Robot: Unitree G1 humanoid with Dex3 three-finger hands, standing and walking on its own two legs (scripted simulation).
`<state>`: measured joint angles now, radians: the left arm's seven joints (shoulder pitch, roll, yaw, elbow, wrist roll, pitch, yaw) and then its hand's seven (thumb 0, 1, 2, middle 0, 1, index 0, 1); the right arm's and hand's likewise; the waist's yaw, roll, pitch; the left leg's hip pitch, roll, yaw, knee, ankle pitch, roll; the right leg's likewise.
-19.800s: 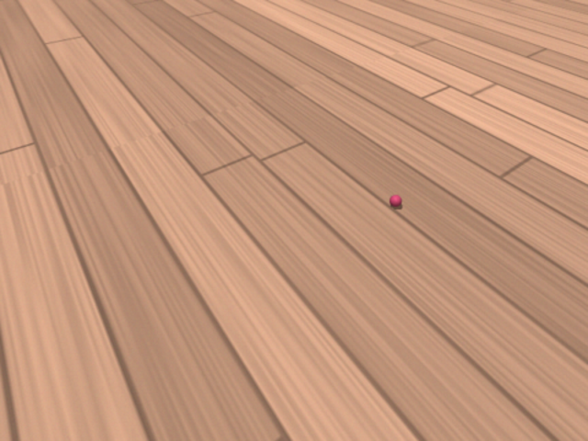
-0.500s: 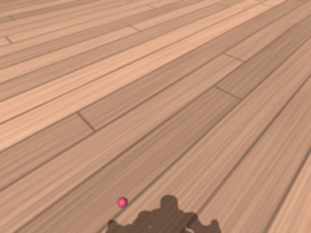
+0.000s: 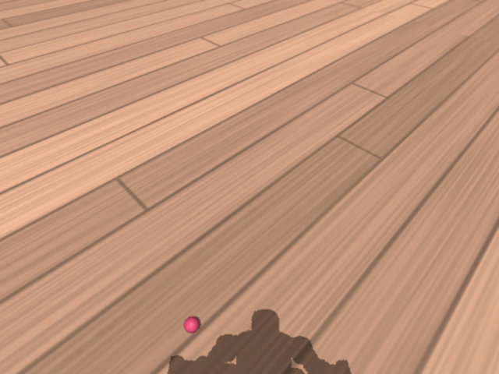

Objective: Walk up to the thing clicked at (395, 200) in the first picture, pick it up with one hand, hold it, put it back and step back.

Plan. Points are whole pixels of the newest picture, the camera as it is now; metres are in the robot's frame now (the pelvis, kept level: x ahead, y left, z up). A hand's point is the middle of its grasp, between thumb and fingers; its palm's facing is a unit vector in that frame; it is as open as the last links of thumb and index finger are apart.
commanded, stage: walk up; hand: left
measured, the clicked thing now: (191, 324) +0.45 +0.24 -0.75
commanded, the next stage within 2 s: none
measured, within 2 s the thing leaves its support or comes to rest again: neither
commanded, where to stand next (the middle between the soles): +0.07 +0.01 m, yaw -1 degrees
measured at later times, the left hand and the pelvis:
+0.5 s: hand out of the picture +0.06 +0.32 -0.17, palm faces -0.01 -0.93 -0.38, open 7.4 cm; pelvis +0.05 +0.04 -0.01, yaw +0 degrees
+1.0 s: hand out of the picture +0.12 +0.28 -0.19, palm faces -0.10 -0.93 -0.37, open 7.4 cm; pelvis +0.02 +0.01 -0.03, yaw -4 degrees
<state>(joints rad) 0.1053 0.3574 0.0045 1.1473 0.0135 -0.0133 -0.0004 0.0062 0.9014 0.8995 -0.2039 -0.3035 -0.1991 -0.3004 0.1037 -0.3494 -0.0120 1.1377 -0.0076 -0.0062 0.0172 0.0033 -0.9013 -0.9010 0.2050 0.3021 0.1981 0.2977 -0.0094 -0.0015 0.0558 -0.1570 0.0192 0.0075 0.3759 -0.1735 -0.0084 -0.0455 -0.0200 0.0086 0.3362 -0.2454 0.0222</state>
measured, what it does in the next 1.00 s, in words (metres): steps on the spot: right foot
